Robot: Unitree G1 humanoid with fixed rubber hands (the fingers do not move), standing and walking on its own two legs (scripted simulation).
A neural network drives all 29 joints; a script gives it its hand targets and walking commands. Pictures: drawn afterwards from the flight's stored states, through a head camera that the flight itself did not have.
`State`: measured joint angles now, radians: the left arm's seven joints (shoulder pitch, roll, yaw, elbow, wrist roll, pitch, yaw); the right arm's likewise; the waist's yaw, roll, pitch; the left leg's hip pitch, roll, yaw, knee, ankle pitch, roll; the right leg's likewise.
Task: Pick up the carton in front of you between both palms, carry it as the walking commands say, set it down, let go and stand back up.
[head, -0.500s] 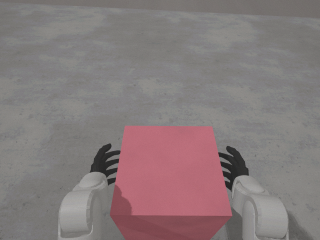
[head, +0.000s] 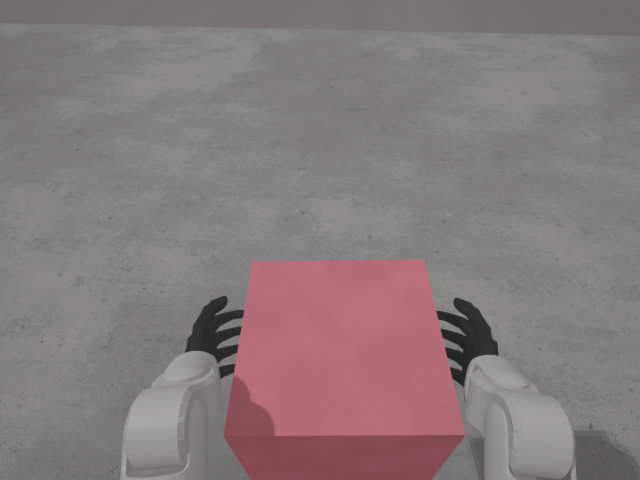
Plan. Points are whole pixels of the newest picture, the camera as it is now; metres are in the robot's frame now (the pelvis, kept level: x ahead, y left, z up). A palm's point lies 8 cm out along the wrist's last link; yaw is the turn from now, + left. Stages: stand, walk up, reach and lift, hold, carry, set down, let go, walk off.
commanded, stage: carry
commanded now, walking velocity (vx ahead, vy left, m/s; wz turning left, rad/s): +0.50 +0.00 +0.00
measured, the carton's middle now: (338, 383) +0.26 +0.00 -0.02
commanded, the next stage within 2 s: none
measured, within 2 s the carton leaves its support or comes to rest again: neither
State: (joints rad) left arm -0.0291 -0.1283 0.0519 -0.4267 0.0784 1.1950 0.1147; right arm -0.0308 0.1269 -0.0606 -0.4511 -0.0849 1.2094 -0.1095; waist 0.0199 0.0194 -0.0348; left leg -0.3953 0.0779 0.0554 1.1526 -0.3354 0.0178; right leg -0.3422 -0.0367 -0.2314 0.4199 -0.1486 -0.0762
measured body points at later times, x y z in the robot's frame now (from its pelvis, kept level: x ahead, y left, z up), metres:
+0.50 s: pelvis +0.35 +0.05 +0.00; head +0.36 +0.06 +0.45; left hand +0.62 +0.18 +0.07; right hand +0.59 -0.12 +0.08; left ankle +0.41 +0.12 -0.74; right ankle +0.20 -0.07 -0.64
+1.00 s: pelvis +0.69 -0.01 -0.01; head +0.71 -0.03 +0.44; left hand +0.94 +0.14 +0.05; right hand +0.94 -0.17 +0.05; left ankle +0.52 +0.11 -0.64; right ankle +0.75 -0.09 -0.74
